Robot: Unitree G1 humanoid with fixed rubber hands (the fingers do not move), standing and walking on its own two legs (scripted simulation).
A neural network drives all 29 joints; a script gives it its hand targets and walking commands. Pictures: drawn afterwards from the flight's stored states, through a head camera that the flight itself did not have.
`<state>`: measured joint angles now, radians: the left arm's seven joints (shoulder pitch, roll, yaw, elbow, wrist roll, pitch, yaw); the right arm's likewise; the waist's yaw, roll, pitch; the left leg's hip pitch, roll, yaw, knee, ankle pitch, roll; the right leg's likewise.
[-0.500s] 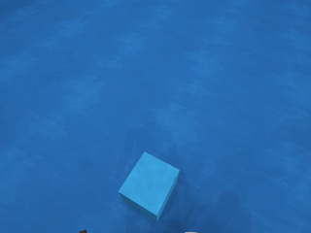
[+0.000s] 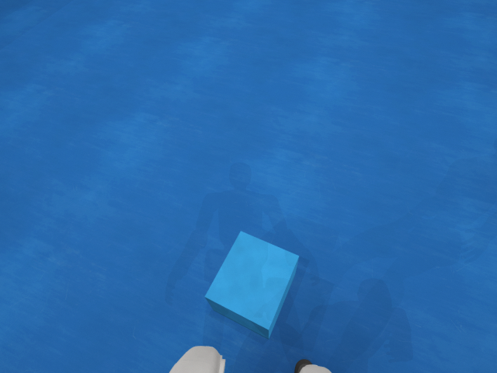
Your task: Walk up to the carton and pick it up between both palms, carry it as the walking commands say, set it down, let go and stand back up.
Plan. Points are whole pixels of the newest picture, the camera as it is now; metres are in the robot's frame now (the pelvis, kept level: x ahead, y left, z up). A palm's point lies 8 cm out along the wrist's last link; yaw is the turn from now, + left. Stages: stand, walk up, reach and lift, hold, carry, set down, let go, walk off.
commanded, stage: walk up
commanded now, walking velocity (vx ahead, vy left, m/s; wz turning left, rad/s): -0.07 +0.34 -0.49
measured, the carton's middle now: (254, 284) +0.43 +0.06 -0.68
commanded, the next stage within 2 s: stand in 1.66 s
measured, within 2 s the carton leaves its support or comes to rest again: neither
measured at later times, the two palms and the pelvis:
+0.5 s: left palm (63, 344) +0.14 +0.36 -0.12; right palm out of the picture -0.06 -0.11 -0.14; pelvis -0.02 +0.15 -0.01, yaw -12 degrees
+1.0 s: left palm (11, 368) +0.10 +0.45 -0.14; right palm out of the picture -0.09 -0.04 -0.11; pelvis -0.02 +0.22 +0.01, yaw -19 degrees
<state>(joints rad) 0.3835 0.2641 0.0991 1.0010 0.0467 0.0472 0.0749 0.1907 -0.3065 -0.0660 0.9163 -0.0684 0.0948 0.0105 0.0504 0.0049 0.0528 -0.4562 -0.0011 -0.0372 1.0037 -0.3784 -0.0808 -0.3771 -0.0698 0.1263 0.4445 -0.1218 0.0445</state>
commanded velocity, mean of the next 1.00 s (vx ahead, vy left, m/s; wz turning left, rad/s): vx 0.01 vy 0.10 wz -0.29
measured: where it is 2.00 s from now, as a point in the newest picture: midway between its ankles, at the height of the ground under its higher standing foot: outside the picture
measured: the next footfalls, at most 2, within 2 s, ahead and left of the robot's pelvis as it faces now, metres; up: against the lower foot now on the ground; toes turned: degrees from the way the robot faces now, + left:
left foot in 0.16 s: +0.00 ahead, +0.24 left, +0.00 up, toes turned -4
right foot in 0.50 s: -0.05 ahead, +0.07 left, +0.00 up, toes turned -15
